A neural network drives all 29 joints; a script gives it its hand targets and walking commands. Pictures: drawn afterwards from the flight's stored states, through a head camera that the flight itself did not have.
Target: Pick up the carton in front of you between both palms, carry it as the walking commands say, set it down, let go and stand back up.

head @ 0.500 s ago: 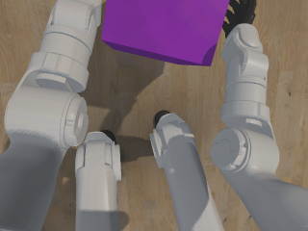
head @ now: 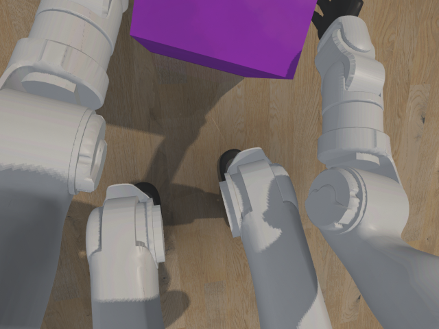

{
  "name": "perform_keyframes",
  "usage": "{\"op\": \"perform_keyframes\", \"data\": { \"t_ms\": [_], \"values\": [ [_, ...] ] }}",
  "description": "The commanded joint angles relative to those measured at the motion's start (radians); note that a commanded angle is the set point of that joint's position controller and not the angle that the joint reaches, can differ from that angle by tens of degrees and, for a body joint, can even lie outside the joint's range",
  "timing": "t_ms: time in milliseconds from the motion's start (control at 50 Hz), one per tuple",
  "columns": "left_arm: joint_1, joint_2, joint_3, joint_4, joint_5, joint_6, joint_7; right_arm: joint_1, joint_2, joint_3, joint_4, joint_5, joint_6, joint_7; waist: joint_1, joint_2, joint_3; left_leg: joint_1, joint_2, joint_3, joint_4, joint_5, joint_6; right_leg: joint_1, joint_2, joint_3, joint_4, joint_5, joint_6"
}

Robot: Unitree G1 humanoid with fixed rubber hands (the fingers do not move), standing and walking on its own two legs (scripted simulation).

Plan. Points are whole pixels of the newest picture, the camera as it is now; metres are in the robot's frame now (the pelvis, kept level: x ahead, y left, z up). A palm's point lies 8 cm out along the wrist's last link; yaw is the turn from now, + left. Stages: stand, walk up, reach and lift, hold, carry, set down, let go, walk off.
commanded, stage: set down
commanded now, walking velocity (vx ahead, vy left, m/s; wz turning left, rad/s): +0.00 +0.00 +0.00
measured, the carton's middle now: out of the picture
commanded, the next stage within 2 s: none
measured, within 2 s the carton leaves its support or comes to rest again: neither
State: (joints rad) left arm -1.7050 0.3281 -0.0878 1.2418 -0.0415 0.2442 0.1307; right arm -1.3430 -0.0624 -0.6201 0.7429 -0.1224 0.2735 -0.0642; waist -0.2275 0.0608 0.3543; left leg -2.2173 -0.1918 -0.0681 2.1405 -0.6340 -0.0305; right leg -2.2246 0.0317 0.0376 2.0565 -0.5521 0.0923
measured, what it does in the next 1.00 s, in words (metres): stands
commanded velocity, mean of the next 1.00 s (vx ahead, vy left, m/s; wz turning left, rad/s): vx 0.00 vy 0.00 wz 0.00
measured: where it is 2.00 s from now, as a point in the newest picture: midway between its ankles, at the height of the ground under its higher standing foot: (194, 218)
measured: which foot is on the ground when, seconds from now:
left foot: down 0.00-1.00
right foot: down 0.00-1.00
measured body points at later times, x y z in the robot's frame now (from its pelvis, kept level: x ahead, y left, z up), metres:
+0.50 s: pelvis +0.00 +0.01 -0.01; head +0.39 -0.01 +0.21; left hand +0.61 +0.01 -0.20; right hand +0.49 -0.28 -0.19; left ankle +0.09 +0.10 -0.36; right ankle +0.12 -0.14 -0.36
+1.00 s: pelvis -0.01 +0.00 -0.02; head +0.39 -0.02 +0.18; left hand +0.61 +0.05 -0.23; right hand +0.47 -0.31 -0.22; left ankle +0.09 +0.10 -0.36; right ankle +0.12 -0.13 -0.36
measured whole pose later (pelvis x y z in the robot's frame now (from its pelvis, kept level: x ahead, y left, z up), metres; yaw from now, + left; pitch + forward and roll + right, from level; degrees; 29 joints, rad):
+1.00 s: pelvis -0.01 +0.00 -0.02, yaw -3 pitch +37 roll -5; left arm -1.72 0.50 -0.19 1.19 -0.14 0.16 0.05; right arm -1.44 -0.26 -0.52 1.08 0.05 0.06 -0.07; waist -0.21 -0.01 0.49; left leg -2.22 -0.09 -0.05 2.23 -0.66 0.01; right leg -2.24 -0.03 -0.03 2.11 -0.52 0.04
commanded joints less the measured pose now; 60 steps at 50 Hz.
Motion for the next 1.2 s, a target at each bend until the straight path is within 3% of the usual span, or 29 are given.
{"op": "perform_keyframes", "data": {
  "t_ms": [0, 140, 360, 560, 660, 740, 800, 860, 920, 1040, 1120, 1180],
  "values": [
    [-0.421, -0.809, -0.083, -0.187, -0.069, -0.066, -0.214, -0.668, 0.528, 0.355, -0.064, 0.085, -0.041, 0.233, -0.154, 0.185, -1.136, 0.468, 0.016, 0.073, -0.167, 0.310, 0.024, 0.582, 0.032, -0.140, -0.106, 0.467, -0.039],
    [-0.379, -0.715, -0.031, -0.118, -0.009, -0.068, -0.209, -0.630, 0.471, 0.310, 0.005, 0.062, -0.052, 0.233, -0.115, 0.145, -0.985, 0.411, 0.032, 0.062, -0.162, 0.254, 0.031, 0.514, 0.027, -0.128, -0.095, 0.402, -0.037],
    [-0.261, -0.702, 0.015, -0.064, 0.064, -0.051, -0.235, -0.535, 0.465, 0.235, 0.073, 0.021, -0.048, 0.253, -0.075, 0.178, -0.844, 0.402, 0.041, 0.037, -0.141, 0.306, 0.044, 0.388, 0.041, -0.113, -0.066, 0.383, -0.046],
    [-0.200, -0.611, 0.071, -0.017, 0.127, -0.033, -0.246, -0.453, 0.391, 0.148, 0.133, -0.034, -0.036, 0.253, -0.053, 0.177, -0.735, 0.387, 0.056, 0.014, -0.141, 0.279, 0.053, 0.279, 0.037, -0.107, -0.058, 0.290, -0.052],
    [-0.216, -0.542, 0.064, -0.032, 0.134, -0.039, -0.238, -0.413, 0.345, 0.101, 0.155, -0.045, -0.046, 0.238, -0.064, 0.178, -0.736, 0.419, 0.072, 0.000, -0.140, 0.292, 0.049, 0.275, 0.028, -0.114, -0.049, 0.288, -0.048],
    [-0.229, -0.309, 0.074, -0.066, 0.127, -0.057, -0.192, -0.305, 0.158, 0.001, 0.192, -0.053, -0.080, 0.181, -0.087, 0.177, -0.778, 0.467, 0.100, -0.007, -0.140, 0.314, 0.025, 0.315, 0.010, -0.131, -0.044, 0.311, -0.033],
    [-0.218, 0.062, 0.061, -0.102, 0.094, -0.082, -0.103, -0.188, -0.200, -0.072, 0.218, -0.033, -0.149, 0.074, -0.101, 0.164, -0.823, 0.500, 0.126, 0.000, -0.143, 0.311, -0.002, 0.364, -0.008, -0.151, -0.052, 0.345, -0.021],
    [-0.327, 0.171, -0.016, -0.133, -0.007, -0.096, -0.067, -0.238, -0.342, -0.018, 0.224, 0.054, -0.214, 0.000, -0.141, 0.172, -0.919, 0.553, 0.137, -0.032, -0.116, 0.375, -0.001, 0.403, -0.020, -0.152, -0.036, 0.426, -0.021],
    [-0.399, 0.165, -0.091, -0.178, -0.093, -0.112, -0.070, -0.281, -0.361, 0.083, 0.241, 0.159, -0.241, -0.011, -0.158, 0.220, -1.022, 0.603, 0.149, -0.037, -0.090, 0.426, -0.002, 0.450, -0.035, -0.135, -0.023, 0.504, -0.038],
    [-0.422, 0.204, -0.162, -0.219, -0.175, -0.097, -0.087, -0.311, -0.378, 0.189, 0.180, 0.296, -0.220, -0.027, -0.172, 0.216, -1.220, 0.616, 0.154, 0.017, -0.070, 0.335, 0.005, 0.660, -0.045, -0.116, -0.051, 0.568, -0.054],
    [-0.429, 0.261, -0.128, -0.237, -0.159, -0.070, -0.084, -0.320, -0.377, 0.221, 0.099, 0.322, -0.181, -0.063, -0.155, 0.191, -1.315, 0.573, 0.141, 0.062, -0.093, 0.226, 0.017, 0.810, -0.033, -0.107, -0.092, 0.560, -0.055],
    [-0.418, 0.303, -0.080, -0.254, -0.134, -0.036, -0.078, -0.320, -0.362, 0.249, 0.013, 0.331, -0.136, -0.096, -0.119, 0.155, -1.426, 0.555, 0.123, 0.094, -0.129, 0.196, 0.033, 0.958, -0.013, -0.105, -0.131, 0.571, -0.050]
  ]
}}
